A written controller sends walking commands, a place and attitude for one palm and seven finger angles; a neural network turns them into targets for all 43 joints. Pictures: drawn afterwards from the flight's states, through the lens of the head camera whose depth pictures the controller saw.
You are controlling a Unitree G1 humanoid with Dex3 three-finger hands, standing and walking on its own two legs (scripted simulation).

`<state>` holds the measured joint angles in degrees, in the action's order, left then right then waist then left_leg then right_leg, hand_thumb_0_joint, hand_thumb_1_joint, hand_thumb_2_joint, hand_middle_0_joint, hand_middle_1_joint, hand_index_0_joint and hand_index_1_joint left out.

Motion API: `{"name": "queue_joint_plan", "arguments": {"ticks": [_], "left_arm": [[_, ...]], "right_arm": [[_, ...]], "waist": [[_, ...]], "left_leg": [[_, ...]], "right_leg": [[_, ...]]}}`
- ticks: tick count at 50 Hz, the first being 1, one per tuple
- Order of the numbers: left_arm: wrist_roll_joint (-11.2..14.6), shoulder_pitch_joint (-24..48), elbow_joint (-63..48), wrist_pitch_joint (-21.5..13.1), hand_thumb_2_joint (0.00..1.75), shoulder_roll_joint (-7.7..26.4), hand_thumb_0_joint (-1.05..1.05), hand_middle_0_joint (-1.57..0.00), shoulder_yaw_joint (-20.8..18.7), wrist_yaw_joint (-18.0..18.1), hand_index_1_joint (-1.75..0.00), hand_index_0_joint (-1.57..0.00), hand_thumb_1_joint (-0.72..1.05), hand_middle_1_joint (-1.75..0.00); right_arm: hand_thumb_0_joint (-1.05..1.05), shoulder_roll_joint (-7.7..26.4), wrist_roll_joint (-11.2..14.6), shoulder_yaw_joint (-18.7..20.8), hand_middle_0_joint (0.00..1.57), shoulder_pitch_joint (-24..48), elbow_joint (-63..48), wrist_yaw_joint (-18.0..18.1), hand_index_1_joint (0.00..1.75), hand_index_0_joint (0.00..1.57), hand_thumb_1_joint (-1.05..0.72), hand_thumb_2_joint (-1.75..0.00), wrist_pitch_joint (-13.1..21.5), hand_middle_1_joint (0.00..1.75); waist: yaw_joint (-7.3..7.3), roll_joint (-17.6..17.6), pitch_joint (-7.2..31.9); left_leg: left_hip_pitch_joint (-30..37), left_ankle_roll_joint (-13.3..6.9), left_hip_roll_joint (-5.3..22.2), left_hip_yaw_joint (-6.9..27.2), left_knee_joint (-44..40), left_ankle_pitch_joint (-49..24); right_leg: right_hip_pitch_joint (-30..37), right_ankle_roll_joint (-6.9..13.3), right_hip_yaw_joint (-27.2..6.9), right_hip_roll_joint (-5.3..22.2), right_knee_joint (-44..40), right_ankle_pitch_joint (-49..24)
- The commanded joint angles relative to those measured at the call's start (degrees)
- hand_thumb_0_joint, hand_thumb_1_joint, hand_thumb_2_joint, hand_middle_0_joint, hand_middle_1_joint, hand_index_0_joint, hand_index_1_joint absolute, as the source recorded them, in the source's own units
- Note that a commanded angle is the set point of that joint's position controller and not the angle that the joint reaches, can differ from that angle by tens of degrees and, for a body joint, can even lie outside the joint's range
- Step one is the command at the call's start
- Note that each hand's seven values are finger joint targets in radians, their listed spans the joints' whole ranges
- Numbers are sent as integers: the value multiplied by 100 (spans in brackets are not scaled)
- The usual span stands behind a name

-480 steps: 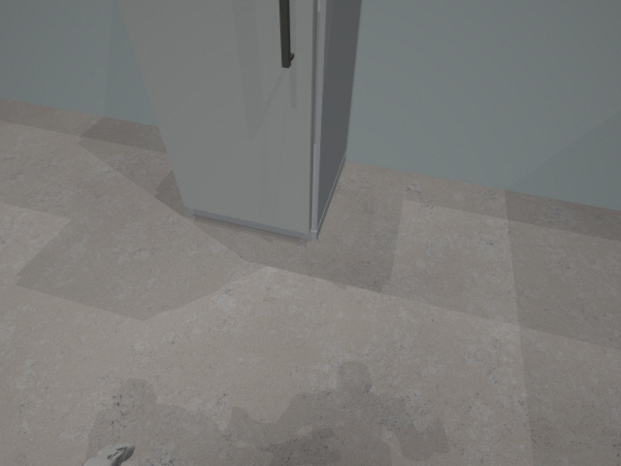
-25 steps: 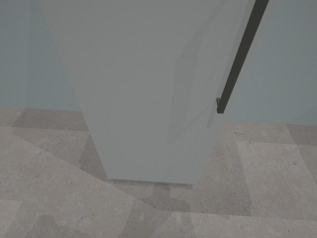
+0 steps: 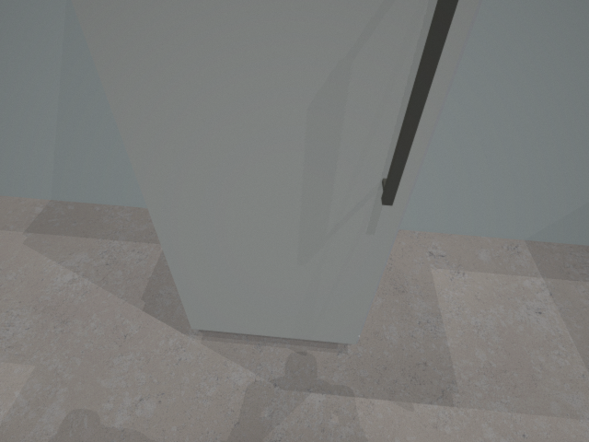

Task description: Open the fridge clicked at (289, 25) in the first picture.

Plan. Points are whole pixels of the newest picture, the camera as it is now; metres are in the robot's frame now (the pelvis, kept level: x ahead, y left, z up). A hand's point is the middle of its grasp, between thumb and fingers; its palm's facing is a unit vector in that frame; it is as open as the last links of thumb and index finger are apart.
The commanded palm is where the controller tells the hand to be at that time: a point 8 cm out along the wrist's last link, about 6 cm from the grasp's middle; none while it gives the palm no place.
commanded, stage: come to a stop and stand still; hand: right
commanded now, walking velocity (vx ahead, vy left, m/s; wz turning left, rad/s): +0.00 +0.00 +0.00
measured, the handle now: (418, 83) +0.55 -0.14 +0.25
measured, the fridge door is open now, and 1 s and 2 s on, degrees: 0 0 0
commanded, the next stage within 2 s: look again from close up in 0.28 s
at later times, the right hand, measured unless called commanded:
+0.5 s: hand out of the picture +0.00 -0.17 -0.17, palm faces +0.01 +0.98 -0.18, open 7.4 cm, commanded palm none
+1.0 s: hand out of the picture +0.04 -0.17 -0.17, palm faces +0.00 +0.97 -0.22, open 7.4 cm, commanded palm none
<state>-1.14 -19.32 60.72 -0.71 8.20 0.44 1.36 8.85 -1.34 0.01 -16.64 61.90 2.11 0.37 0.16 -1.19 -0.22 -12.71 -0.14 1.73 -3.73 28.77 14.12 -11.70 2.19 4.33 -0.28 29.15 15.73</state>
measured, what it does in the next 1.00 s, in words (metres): stands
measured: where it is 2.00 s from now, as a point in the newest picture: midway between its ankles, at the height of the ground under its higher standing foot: outside the picture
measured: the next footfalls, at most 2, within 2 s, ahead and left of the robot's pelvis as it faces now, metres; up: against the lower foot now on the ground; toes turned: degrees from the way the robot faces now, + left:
left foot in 1.78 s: +0.22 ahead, +0.15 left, +0.00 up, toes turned +4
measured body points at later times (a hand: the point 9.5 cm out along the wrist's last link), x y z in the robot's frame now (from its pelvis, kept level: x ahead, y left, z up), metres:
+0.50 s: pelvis +0.01 +0.00 +0.00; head +0.03 +0.00 +0.45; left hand +0.02 +0.22 -0.16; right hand +0.00 -0.22 -0.16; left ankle +0.02 +0.12 -0.74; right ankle +0.00 -0.09 -0.74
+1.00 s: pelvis +0.02 +0.01 +0.00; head +0.03 +0.02 +0.45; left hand +0.04 +0.24 -0.16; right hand +0.04 -0.23 -0.15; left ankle +0.02 +0.12 -0.74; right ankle +0.00 -0.09 -0.74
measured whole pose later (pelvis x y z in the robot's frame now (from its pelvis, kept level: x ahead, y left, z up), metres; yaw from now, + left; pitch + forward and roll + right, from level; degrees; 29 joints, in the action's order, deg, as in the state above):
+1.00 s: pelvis +0.02 +0.01 +0.00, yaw +0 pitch -1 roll +0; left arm -0.7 -13.7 64.0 -1.4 10.0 0.8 1.3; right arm 10.5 -1.1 -0.4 -13.7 62.7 1.6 0.8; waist 0.4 -0.1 -2.7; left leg -10.8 -0.6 1.3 -3.5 26.2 14.2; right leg -8.7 1.2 4.5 -0.1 24.5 14.6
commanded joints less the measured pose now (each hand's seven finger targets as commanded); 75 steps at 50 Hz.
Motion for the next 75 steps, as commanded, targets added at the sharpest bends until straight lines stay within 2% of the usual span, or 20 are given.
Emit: {"name": "queue_joint_plan", "arguments": {"ticks": [1, 5, 8, 11, 16, 26, 35, 40, 52, 58, 59, 61, 64, 67, 69, 71, 72, 73, 74, 75], "left_arm": [[-1, -124, -266, -138, 90, 653, 0, -20, -118, 26, -30, -20, 90, -30], [3, -156, -224, -133, 90, 669, 0, -20, -116, 15, -30, -20, 90, -30], [7, -154, -169, -143, 90, 679, 0, -20, -113, 15, -30, -20, 90, -30], [18, -164, -119, -172, 90, 658, 0, -20, -103, 19, -30, -20, 90, -30], [39, -124, -22, -181, 90, 619, 0, -20, -87, 30, -30, -20, 90, -30], [52, 29, 95, -178, 90, 637, 0, -20, -89, 50, -30, -20, 90, -30], [49, 165, 145, -159, 90, 684, 0, -20, -95, 54, -30, -20, 90, -30], [42, 220, 146, -171, 90, 764, 0, -20, -102, 52, -30, -20, 90, -30], [33, 333, 182, -154, 90, 851, 0, -20, -101, 31, -30, -20, 90, -30], [29, 368, 204, -139, 90, 859, 0, -20, -100, 25, -30, -20, 90, -30], [17, 251, 257, -114, 90, 654, 0, -20, -44, 15, -30, -20, 90, -30], [-7, 127, 293, -58, 90, 598, 0, -20, -41, -4, -30, -20, 90, -30], [-46, 96, 235, -11, 90, 557, 0, -20, -60, -37, -30, -20, 90, -30], [-48, 59, 157, -29, 90, 445, 0, -20, -55, -50, -30, -20, 90, -30], [-39, 27, 110, -66, 90, 388, 0, -20, -66, -52, -30, -20, 90, -30], [-25, -82, 96, -109, 90, 306, 0, -20, -72, -58, -30, -20, 90, -30], [-16, -217, 126, -149, 90, 270, 0, -20, -66, -55, -30, -20, 90, -30], [-8, -467, 225, -196, 90, 292, 0, -20, -71, -48, -30, -20, 90, -30], [-16, -843, 374, -244, 90, 506, 0, -20, -109, -17, -30, -20, 90, -30], [-41, -1343, 548, -259, 90, 802, 0, -20, -196, 38, -30, -20, 90, -30]], "right_arm": [[0, 415, 23, 60, 20, -336, -208, -5, 30, 20, -90, -90, 55, 30], [0, 449, 21, 48, 20, -323, -233, -10, 30, 20, -90, -90, 57, 30], [0, 460, 30, 49, 20, -315, -224, -14, 30, 20, -90, -90, 60, 30], [0, 476, 33, 61, 20, -319, -219, -7, 30, 20, -90, -90, 87, 30], [0, 504, 40, 47, 20, -327, -142, 5, 30, 20, -90, -90, 108, 30], [0, 546, 38, 46, 20, -329, -35, 14, 30, 20, -90, -90, 128, 30], [0, 629, 36, 58, 20, -209, -51, 8, 30, 20, -90, -90, 126, 30], [0, 717, 45, 75, 20, -127, -88, -1, 30, 20, -90, -90, 138, 30], [0, 873, 52, 112, 20, 22, -147, -20, 30, 20, -90, -90, 151, 30], [0, 908, 57, 112, 20, 69, -153, -32, 30, 20, -90, -90, 145, 30], [0, 703, 57, 69, 20, -31, -87, -30, 30, 20, -90, -90, 117, 30], [0, 665, 26, 78, 20, -164, -51, -45, 30, 20, -90, -90, 68, 30], [0, 762, 8, 141, 20, -269, -81, -95, 30, 20, -90, -90, 28, 30], [0, 836, 24, 220, 20, -550, -69, -96, 30, 20, -90, -90, 46, 30], [0, 852, 31, 273, 20, -708, -58, -91, 30, 20, -90, -90, 76, 30], [0, 837, 16, 309, 20, -745, -88, -88, 30, 20, -90, -90, 113, 30], [0, 775, 17, 311, 20, -700, -93, -93, 30, 20, -90, -90, 130, 30], [0, 684, 22, 297, 20, -602, -116, -112, 30, 20, -90, -90, 139, 30], [0, 508, 24, 253, 20, -520, -148, -136, 30, 20, -90, -90, 144, 30], [0, 323, 3, 213, 20, -316, -261, -139, 30, 20, -90, -90, 166, 30]], "waist": [[76, -116, -726], [69, 127, -588], [40, 59, -518], [35, 124, -283], [15, 165, -254], [-1, 103, -234], [7, 125, -331], [15, 116, -156], [26, 238, -163], [30, 165, -248], [15, 203, -174], [30, 261, -285], [59, 516, -733], [108, 763, -810], [100, 865, -813], [45, 663, -847], [-44, 464, -771], [-140, 148, -691], [-235, -641, -556], [-416, -1553, -527]], "left_leg": [[71, -182, 245, 364, -363, 158], [89, -171, 290, 387, -401, 101], [57, -167, 308, 433, -406, 23], [154, -169, 359, 464, -409, -198], [132, -157, 438, 532, -493, -437], [143, -165, 478, 593, -541, -809], [189, -180, 476, 595, -610, -866], [293, -194, 498, 599, -594, -1050], [320, -221, 538, 642, -715, -942], [258, -232, 537, 663, -798, -750], [277, -213, 515, 636, -811, -324], [154, -253, 486, 673, -843, 782], [-133, -375, 551, 940, -1083, 1928], [-24, -612, 804, 1323, -1338, 2325], [-32, -776, 1011, 1503, -1466, 2191], [-72, -853, 1032, 1407, -1277, 1727], [-204, -829, 928, 1195, -974, 1288], [-381, -691, 622, 765, -458, 821], [-731, -473, 210, 239, 388, 501], [-1459, -247, -171, -344, 1493, 776]], "right_leg": [[-909, 90, -1073, 747, -1491, 834], [-785, 106, -1042, 725, -1481, 780], [-666, 94, -1000, 705, -1461, 648], [-457, 100, -928, 681, -1303, 98], [-208, 72, -740, 629, -1060, -530], [50, 29, -612, 624, -894, -1014], [47, 5, -607, 647, -915, -1041], [162, -1, -610, 662, -898, -1229], [147, -48, -612, 649, -966, -1037], [112, -65, -616, 642, -1003, -902], [118, -83, -569, 639, -994, -593], [-43, -58, -503, 555, -902, 306], [-513, -50, -389, 381, -654, 1051], [-879, -78, -112, 207, 37, 872], [-900, -72, 7, 222, 442, 685], [-832, -61, 37, 259, 447, 615], [-508, -48, 13, 283, 109, 484], [-74, 1, -157, 366, -261, 87], [464, 184, -792, 806, -585, -665], [1048, 621, -1738, 1569, -906, -1754]]}}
